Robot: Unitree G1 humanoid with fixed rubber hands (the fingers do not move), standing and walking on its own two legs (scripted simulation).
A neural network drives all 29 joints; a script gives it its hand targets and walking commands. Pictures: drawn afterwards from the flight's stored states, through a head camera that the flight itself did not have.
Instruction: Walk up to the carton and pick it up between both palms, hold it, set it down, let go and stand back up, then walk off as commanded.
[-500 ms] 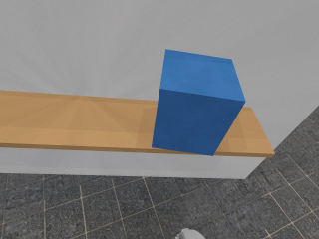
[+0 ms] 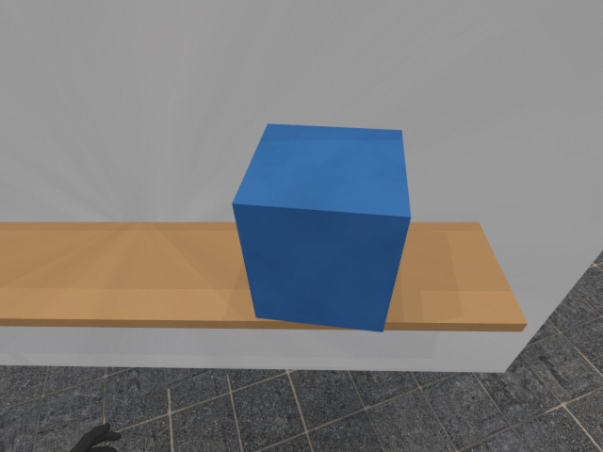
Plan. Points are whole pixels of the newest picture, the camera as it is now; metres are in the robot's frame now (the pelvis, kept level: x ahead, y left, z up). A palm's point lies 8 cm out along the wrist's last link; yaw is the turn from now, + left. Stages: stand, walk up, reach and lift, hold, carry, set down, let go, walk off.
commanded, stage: walk up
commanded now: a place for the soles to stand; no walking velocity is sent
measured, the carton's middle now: (325, 228) +0.45 -0.02 +0.07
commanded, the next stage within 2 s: reach and lift in 1.52 s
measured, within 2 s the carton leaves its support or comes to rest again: neither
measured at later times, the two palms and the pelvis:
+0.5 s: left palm out of the picture +0.13 +0.30 -0.06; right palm out of the picture +0.08 -0.33 -0.07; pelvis -0.01 -0.01 +0.00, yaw -2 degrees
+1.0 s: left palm out of the picture +0.15 +0.29 -0.06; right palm out of the picture +0.09 -0.34 -0.07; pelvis +0.00 -0.01 +0.00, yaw -2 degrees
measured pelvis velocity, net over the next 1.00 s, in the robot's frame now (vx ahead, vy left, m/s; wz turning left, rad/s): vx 0.00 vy -0.01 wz -0.03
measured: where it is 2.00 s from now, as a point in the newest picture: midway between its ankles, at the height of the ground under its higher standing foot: outside the picture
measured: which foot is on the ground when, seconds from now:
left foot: up 0.00-0.14, down 0.16-1.00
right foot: down 0.00-1.00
